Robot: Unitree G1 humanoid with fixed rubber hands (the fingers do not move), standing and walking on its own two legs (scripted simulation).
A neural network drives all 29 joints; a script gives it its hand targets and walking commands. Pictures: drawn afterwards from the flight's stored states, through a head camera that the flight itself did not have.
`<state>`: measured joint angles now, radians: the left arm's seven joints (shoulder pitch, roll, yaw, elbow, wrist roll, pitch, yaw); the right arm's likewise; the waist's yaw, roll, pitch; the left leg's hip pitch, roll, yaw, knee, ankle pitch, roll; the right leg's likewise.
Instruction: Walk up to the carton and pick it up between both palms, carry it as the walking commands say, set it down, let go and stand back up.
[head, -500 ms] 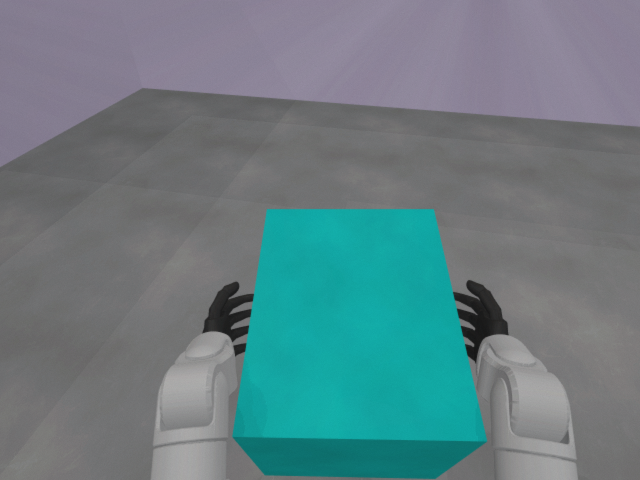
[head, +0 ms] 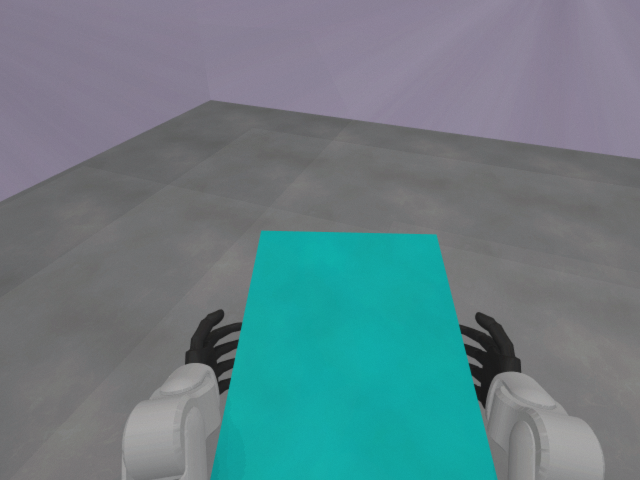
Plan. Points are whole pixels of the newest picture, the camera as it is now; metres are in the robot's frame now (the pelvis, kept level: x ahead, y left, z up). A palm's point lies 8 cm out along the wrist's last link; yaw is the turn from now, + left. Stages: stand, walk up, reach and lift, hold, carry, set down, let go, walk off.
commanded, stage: carry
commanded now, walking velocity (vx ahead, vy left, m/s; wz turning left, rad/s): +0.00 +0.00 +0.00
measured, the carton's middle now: (345, 375) +0.26 +0.00 +0.05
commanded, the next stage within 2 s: none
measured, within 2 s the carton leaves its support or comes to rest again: neither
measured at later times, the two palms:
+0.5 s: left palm (237, 409) +0.19 +0.12 +0.09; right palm (545, 401) +0.20 -0.20 +0.10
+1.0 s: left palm (226, 402) +0.20 +0.14 +0.08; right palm (517, 393) +0.22 -0.19 +0.09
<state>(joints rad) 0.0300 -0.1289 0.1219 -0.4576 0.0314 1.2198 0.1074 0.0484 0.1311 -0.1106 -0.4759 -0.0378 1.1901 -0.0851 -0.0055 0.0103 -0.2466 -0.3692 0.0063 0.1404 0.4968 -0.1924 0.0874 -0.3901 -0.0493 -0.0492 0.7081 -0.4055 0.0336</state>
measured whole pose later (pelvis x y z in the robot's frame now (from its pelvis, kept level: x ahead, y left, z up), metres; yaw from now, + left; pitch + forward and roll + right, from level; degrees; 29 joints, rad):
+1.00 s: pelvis -0.02 -0.03 +0.00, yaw +1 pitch +2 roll +0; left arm 0.01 -0.13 0.14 -0.34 0.07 1.10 0.08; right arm -0.01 0.13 -0.11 -0.33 -0.06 1.08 -0.07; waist 0.00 -0.01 -0.18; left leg -0.39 0.02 0.10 0.51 -0.16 0.04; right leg -0.31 -0.03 -0.12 0.54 -0.26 -0.02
